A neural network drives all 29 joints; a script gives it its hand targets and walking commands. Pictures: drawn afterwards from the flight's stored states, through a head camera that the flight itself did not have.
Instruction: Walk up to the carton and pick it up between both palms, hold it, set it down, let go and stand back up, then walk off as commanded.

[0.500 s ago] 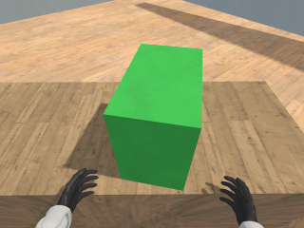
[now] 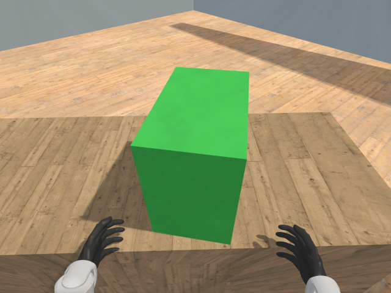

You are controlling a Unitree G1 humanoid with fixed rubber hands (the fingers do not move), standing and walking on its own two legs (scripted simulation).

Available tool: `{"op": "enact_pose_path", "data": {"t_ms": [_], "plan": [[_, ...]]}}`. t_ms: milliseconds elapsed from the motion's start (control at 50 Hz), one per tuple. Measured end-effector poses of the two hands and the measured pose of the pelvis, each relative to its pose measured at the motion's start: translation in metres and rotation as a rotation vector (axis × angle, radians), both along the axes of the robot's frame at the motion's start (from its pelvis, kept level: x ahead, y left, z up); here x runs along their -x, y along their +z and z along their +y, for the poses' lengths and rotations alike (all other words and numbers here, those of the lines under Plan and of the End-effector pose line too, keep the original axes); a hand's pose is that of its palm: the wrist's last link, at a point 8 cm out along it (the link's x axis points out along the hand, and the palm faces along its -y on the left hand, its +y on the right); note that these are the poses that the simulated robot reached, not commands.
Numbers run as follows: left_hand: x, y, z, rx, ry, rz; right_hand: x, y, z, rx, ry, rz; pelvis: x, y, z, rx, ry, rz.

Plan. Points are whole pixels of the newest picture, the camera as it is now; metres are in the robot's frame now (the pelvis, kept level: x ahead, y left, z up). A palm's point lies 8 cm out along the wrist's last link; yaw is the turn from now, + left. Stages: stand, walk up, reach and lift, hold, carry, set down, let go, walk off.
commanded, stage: set down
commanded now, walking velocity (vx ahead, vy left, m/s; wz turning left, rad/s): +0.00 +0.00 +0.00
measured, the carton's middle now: (201, 150) +0.44 +0.03 +0.08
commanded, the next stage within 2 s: let go in 0.32 s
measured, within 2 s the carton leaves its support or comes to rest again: neither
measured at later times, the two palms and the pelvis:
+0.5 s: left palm (93, 257) +0.20 +0.23 +0.01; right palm (311, 268) +0.20 -0.19 +0.00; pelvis -0.01 +0.00 +0.00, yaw +0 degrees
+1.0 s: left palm (92, 262) +0.20 +0.23 +0.00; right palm (311, 272) +0.20 -0.19 +0.00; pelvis -0.03 +0.00 -0.01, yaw +0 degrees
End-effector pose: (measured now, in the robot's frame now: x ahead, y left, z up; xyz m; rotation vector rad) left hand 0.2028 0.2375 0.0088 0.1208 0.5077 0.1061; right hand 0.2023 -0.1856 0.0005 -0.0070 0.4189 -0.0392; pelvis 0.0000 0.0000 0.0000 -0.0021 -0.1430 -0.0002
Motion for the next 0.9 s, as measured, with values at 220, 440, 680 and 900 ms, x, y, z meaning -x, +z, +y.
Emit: {"op": "enact_pose_path", "data": {"t_ms": [220, 440, 680, 900], "plan": [[0.000, 0.001, -0.003, -0.024, 0.017, 0.010, -0.001, 0.000, -0.002, -0.005, 0.025, 0.004, 0.007, -0.001, -0.003, -0.004, 0.000, -0.023], [-0.001, 0.001, -0.004, -0.041, 0.021, 0.016, -0.001, 0.000, -0.003, -0.008, 0.040, 0.004, 0.009, -0.001, -0.005, -0.007, -0.001, -0.029], [-0.002, 0.002, -0.005, -0.059, 0.015, 0.030, -0.002, 0.001, -0.004, 0.000, 0.053, 0.008, 0.012, -0.001, -0.003, -0.004, -0.002, -0.034], [-0.002, 0.002, -0.004, -0.063, 0.000, 0.019, -0.001, 0.000, -0.002, 0.020, 0.044, 0.003, 0.017, -0.003, 0.001, 0.001, -0.004, -0.031]]}}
